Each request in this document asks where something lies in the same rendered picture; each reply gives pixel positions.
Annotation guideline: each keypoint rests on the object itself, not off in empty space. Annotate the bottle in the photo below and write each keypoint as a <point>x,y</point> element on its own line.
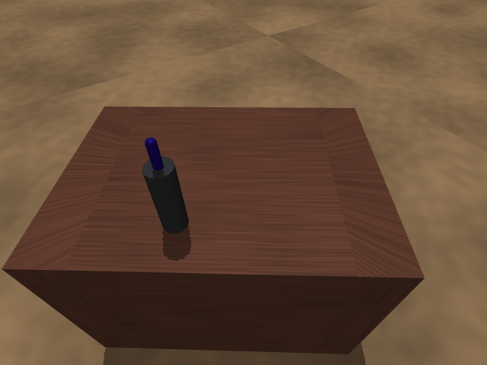
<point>161,177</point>

